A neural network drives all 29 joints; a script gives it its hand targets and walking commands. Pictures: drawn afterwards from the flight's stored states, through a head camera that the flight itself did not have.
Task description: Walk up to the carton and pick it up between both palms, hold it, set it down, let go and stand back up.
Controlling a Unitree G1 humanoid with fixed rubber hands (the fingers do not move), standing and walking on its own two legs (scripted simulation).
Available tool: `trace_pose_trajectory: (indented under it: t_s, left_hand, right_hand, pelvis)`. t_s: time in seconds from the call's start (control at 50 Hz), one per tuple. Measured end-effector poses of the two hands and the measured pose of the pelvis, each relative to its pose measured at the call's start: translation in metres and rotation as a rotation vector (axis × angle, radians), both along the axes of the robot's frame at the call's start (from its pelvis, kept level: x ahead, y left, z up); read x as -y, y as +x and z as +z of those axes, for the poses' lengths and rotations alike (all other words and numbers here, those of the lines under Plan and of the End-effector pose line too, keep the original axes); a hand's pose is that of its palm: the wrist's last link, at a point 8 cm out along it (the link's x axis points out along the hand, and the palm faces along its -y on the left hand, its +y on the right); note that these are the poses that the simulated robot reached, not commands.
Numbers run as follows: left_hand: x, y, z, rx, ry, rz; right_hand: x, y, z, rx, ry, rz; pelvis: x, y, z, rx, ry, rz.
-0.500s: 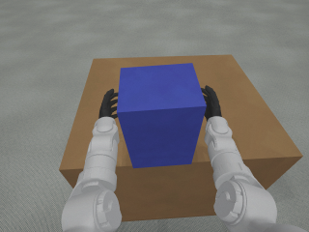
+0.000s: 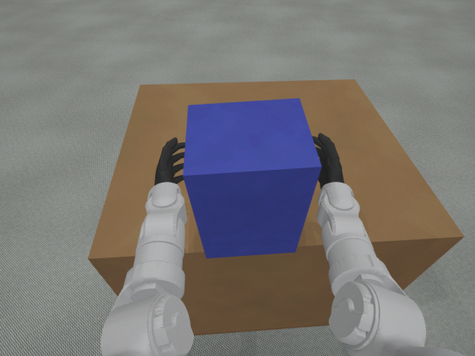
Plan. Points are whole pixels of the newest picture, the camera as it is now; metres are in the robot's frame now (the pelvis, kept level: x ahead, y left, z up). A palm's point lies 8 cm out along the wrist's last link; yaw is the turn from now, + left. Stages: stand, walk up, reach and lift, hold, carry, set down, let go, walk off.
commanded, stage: set down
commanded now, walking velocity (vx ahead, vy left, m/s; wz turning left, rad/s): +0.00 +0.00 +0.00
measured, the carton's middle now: (247, 187) +0.44 -0.01 +0.04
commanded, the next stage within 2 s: none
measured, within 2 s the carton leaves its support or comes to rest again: rests again in 0.20 s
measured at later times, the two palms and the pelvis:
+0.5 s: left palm (174, 181) +0.41 +0.12 +0.09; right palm (332, 183) +0.41 -0.16 +0.09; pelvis +0.01 +0.00 +0.00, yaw -1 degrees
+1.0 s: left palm (175, 181) +0.42 +0.12 +0.09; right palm (332, 184) +0.41 -0.16 +0.08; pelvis +0.01 +0.01 +0.00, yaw -2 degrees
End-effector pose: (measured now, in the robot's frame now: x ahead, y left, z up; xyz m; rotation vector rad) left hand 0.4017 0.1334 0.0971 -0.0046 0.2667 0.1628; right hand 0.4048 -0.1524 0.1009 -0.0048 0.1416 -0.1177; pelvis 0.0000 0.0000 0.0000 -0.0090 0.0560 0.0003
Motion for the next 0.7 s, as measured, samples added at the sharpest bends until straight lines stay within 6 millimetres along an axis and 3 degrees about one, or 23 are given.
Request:
trace_pose_trajectory:
  t_s: [0.28, 0.7]
  left_hand:
    - [0.010, 0.004, -0.002, 0.013, 0.015, -0.014]
    - [0.011, 0.013, -0.011, 0.045, 0.017, -0.020]
  right_hand:
    - [0.010, -0.003, -0.011, -0.001, -0.004, -0.017]
    - [0.010, 0.003, -0.017, 0.023, -0.016, -0.027]
  pelvis:
    - [-0.001, 0.005, 0.000, 0.001, 0.000, -0.013]
    - [-0.003, 0.015, 0.000, -0.015, -0.004, -0.023]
